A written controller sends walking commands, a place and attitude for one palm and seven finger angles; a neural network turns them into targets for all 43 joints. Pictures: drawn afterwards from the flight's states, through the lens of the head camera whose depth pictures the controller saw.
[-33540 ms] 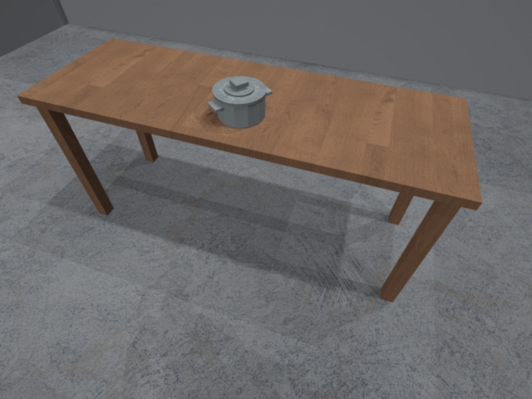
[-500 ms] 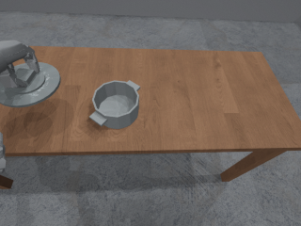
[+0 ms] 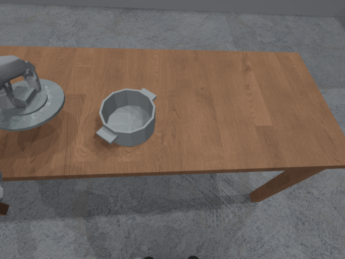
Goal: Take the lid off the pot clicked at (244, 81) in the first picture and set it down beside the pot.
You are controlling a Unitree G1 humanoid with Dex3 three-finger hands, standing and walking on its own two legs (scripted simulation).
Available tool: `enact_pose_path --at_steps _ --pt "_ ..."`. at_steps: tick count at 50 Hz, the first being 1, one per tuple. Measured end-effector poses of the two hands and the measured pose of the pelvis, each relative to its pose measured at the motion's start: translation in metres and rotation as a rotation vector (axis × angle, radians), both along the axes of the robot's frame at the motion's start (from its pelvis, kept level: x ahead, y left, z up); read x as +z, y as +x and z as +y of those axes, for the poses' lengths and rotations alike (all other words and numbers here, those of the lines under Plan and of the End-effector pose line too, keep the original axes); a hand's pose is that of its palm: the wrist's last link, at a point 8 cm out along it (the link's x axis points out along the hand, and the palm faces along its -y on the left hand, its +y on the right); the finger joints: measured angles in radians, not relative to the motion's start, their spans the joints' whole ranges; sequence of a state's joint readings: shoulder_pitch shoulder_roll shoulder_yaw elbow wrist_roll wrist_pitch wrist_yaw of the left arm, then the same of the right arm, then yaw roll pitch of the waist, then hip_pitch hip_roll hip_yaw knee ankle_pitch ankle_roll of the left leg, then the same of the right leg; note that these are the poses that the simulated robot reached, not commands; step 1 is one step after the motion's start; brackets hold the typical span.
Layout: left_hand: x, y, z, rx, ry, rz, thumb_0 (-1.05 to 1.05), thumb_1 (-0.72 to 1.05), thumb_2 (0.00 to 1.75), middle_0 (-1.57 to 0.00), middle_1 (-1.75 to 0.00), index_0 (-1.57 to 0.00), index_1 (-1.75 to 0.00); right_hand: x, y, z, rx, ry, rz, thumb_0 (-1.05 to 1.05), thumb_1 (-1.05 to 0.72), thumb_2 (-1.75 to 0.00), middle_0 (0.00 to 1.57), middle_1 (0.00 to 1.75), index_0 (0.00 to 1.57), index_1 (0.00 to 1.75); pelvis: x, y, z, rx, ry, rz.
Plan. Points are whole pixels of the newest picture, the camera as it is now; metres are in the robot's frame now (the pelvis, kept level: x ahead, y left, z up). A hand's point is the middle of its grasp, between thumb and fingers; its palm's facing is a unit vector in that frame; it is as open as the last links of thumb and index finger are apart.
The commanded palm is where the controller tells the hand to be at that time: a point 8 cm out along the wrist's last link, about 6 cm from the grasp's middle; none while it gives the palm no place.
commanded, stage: lower the lid onto the table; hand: left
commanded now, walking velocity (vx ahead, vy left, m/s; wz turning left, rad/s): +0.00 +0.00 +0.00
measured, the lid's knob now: (22, 95) +0.49 +0.33 +0.06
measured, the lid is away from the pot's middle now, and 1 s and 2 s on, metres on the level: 0.23 0.22 0.24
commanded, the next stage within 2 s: open the fingers wide in 1.80 s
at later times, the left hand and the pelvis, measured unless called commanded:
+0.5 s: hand (23, 105) +0.46 +0.32 +0.06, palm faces -0.48 -0.10 -0.87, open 7.8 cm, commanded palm +0.51 +0.33 +0.12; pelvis +0.00 -0.01 -0.01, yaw +0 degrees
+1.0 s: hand (29, 113) +0.46 +0.32 +0.03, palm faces -0.50 -0.10 -0.86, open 7.8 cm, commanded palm +0.52 +0.32 +0.09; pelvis -0.01 +0.00 -0.02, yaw -1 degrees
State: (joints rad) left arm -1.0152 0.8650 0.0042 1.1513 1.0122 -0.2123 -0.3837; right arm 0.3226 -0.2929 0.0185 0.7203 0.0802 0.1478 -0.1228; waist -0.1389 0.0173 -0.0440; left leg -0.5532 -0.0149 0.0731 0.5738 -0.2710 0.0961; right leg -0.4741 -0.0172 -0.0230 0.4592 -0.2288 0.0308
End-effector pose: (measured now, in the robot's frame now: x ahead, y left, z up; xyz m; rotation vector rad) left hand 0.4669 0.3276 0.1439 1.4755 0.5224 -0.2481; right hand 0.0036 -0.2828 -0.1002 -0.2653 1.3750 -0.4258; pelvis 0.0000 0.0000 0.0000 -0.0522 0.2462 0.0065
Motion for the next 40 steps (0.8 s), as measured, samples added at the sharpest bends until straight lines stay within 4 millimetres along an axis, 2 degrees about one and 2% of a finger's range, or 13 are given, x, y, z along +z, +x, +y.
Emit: enact_pose_path --at_steps 8,14,22,40 --pt "-0.007 -0.005 0.001 -0.001 -0.022 0.000 -0.04 0.30 0.69 -0.77 -1.05 -0.56 -0.94 -0.001 0.004 -0.001 0.004 -0.002 0.005 0.01 -0.90 -0.90 0.20 0.30 0.21 0.30 -0.002 0.001 -0.003 0.006 -0.001 0.007" --pt "-0.020 -0.006 -0.003 -0.020 0.000 0.032 -0.04 0.31 0.70 -0.77 -1.05 -0.56 -0.94 -0.003 0.002 -0.004 0.005 -0.010 0.010 0.00 -0.90 -0.90 0.20 0.30 0.21 0.30 -0.004 -0.001 -0.004 0.004 -0.004 0.015" --pt "-0.028 -0.004 -0.009 -0.042 -0.033 0.016 -0.03 0.31 0.70 -0.77 -1.05 -0.56 -0.94 -0.002 -0.007 -0.005 -0.015 -0.028 0.016 0.00 -0.90 -0.90 0.20 0.30 0.21 0.30 -0.006 -0.001 -0.005 -0.002 -0.005 0.020" --pt "-0.046 -0.002 -0.002 -0.029 -0.011 0.046 -0.03 0.31 0.70 -0.77 -1.05 -0.56 -0.94 -0.007 -0.029 0.000 -0.038 -0.026 0.082 0.00 -0.90 -0.90 0.20 0.30 0.21 0.31 -0.013 -0.005 -0.002 -0.005 -0.012 0.051"
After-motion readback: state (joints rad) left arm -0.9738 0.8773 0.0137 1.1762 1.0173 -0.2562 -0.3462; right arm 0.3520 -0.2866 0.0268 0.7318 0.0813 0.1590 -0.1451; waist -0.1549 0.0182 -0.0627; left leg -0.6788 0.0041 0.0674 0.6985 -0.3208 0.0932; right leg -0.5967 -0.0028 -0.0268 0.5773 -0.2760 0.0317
